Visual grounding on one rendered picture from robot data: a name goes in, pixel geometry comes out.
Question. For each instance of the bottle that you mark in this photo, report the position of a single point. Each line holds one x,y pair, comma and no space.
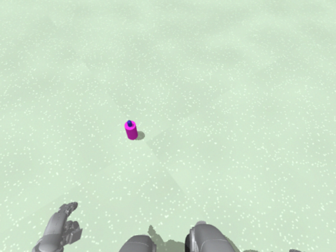
131,130

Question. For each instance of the left robot arm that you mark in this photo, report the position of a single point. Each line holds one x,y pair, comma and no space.
49,243

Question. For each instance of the left robot hand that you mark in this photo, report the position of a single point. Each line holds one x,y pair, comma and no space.
58,224

